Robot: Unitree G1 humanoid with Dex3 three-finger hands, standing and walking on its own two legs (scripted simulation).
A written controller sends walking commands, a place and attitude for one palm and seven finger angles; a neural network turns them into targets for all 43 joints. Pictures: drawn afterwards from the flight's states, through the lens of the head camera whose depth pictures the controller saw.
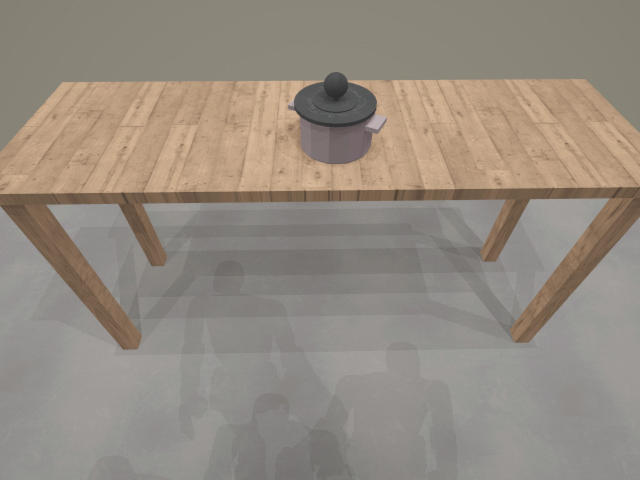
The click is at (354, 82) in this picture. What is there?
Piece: lid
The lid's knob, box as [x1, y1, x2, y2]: [324, 72, 347, 97]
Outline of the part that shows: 333,72 326,77 324,81 324,89 328,95 332,97 339,97 345,92 347,88 347,81 341,73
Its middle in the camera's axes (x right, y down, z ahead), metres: +0.03 -0.31 +0.77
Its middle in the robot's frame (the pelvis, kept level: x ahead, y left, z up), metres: +0.80 +0.02 +0.10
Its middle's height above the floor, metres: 0.88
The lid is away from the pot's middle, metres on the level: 0.00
